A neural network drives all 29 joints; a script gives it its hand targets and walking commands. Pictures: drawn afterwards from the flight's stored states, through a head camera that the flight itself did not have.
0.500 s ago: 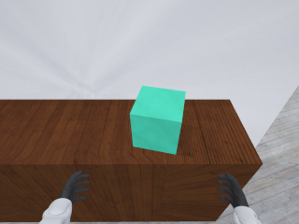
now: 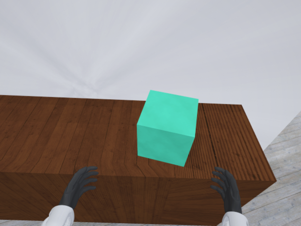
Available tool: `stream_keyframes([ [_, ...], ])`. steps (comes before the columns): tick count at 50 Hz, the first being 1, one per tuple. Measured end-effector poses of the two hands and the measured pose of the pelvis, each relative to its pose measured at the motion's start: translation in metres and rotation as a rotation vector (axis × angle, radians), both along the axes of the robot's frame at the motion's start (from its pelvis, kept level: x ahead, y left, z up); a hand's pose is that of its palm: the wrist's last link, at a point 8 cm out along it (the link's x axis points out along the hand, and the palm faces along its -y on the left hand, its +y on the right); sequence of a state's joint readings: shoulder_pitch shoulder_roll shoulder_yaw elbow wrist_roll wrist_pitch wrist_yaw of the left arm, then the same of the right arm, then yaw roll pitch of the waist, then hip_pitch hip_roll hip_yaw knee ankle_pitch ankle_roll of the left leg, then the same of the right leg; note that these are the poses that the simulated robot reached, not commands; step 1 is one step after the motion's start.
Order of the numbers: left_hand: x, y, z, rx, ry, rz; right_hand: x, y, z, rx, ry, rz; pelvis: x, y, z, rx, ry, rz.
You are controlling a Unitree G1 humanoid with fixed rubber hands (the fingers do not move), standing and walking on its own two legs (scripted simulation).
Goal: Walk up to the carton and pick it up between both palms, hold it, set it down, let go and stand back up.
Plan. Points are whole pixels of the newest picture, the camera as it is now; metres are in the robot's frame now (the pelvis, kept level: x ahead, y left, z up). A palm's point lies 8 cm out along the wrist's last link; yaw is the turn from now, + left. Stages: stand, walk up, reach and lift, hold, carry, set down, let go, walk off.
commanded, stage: reach and lift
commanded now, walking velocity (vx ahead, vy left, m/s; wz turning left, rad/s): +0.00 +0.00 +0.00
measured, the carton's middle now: (167, 128) +0.43 -0.04 -0.02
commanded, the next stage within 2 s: none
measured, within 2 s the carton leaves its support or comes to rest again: neither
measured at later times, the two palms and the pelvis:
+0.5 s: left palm (86, 178) +0.23 +0.18 +0.01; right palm (231, 190) +0.21 -0.19 +0.01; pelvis -0.01 +0.01 +0.00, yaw +1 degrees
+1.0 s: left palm (97, 139) +0.32 +0.16 +0.05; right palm (230, 157) +0.28 -0.19 +0.05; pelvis -0.03 +0.00 +0.00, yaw +0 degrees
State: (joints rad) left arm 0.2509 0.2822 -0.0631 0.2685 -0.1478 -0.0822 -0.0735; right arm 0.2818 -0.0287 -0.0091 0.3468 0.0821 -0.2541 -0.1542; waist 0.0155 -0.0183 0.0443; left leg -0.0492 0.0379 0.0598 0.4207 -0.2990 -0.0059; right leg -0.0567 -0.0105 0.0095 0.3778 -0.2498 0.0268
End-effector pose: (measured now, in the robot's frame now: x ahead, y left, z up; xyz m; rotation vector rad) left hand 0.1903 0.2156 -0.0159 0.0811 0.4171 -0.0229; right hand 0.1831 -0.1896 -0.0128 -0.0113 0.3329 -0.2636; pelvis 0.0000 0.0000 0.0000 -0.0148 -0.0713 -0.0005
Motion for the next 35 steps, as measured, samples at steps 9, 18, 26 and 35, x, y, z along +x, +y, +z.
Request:
stream_keyframes([
  [9, 0.013, -0.008, 0.011, -0.023, -0.076, -0.036, -0.003, 0.007, -0.004, 0.026, -0.044, -0.042, 0.009, 0.009, -0.001, -0.019, -0.034, -0.002],
  [18, 0.018, -0.02, 0.011, -0.057, -0.1, -0.036, 0.002, 0.005, 0.005, 0.012, -0.095, -0.04, -0.001, 0.01, -0.001, -0.02, -0.035, -0.003],
  [26, 0.05, -0.034, 0.027, -0.052, -0.129, -0.051, 0.032, -0.002, 0.023, 0.002, -0.107, -0.042, -0.016, 0.005, 0.0, -0.012, -0.006, 0.012],
  [35, 0.106, -0.051, 0.058, -0.047, -0.156, -0.072, 0.064, -0.01, 0.044, 0.043, -0.096, -0.079, -0.021, -0.001, 0.001, -0.002, 0.023, 0.008],
])
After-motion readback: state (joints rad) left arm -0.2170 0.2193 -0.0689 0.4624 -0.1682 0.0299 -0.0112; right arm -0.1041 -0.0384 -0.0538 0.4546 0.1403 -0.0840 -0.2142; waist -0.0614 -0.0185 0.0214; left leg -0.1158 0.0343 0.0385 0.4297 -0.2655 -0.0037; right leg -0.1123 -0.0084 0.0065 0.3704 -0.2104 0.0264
